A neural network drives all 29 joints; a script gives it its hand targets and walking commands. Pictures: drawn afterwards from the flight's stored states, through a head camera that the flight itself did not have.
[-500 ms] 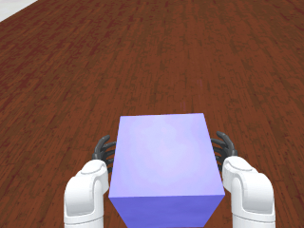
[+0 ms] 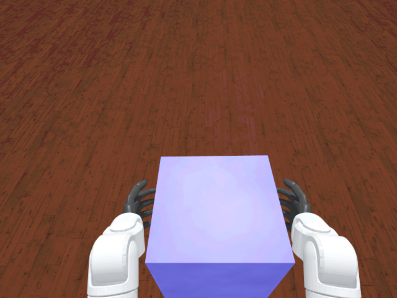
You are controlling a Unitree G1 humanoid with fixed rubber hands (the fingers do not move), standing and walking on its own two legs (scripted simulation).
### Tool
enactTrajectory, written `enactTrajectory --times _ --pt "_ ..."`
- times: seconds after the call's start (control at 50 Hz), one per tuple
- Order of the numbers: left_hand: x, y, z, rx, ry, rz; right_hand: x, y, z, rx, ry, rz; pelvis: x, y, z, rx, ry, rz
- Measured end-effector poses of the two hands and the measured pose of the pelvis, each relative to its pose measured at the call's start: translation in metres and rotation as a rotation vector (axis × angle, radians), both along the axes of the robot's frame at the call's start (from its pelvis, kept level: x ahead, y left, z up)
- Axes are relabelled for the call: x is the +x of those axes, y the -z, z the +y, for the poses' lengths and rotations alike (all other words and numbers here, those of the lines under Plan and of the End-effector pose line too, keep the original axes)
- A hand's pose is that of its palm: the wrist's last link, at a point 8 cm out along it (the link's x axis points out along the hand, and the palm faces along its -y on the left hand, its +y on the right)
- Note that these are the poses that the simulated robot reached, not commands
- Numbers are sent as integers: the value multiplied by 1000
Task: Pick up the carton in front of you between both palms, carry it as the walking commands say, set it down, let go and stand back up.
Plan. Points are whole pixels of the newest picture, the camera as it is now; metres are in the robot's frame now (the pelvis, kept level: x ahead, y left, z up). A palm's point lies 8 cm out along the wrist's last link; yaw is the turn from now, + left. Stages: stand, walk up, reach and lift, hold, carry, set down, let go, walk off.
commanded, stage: carry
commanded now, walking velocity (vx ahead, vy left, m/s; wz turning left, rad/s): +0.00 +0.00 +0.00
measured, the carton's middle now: (214, 232) +0.27 +0.00 -0.02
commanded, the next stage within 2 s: none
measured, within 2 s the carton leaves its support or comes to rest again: neither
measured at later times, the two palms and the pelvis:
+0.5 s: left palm (146, 160) +0.39 +0.14 +0.07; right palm (285, 154) +0.41 -0.16 +0.07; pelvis +0.13 -0.03 -0.02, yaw +4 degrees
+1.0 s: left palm (139, 184) +0.34 +0.15 +0.04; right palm (281, 178) +0.36 -0.15 +0.04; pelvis +0.10 -0.01 -0.02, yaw +4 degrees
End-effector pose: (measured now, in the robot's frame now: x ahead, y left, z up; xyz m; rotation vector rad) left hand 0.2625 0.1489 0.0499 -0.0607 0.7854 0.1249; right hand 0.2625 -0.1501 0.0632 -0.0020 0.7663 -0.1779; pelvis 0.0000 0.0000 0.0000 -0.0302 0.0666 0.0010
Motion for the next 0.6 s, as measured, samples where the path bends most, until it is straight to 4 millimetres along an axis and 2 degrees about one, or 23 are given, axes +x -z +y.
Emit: enactTrajectory --times 0.08,0.16,0.22,0.28,0.44,0.6 --pt "34 -15 -4 14 -30 -66 42 -10 -4 18 -28 -66 42 5 -10 19 -9 -18" --pt "73 -30 -14 51 -43 -132 85 -14 -14 59 -39 -133 83 17 -20 25 -20 -33" --pt "97 -33 -19 67 -36 -115 107 -11 -19 80 -28 -116 103 18 -24 8 -37 -21" --pt "113 -28 -20 63 -40 -83 124 -8 -20 80 -29 -84 118 18 -26 8 -47 -6" --pt "126 -16 -12 39 -75 -60 147 -3 -12 59 -62 -60 133 20 -28 13 -59 10" --pt "120 -13 -2 35 -85 -73 143 -2 -1 50 -75 -73 131 23 -21 9 -62 2"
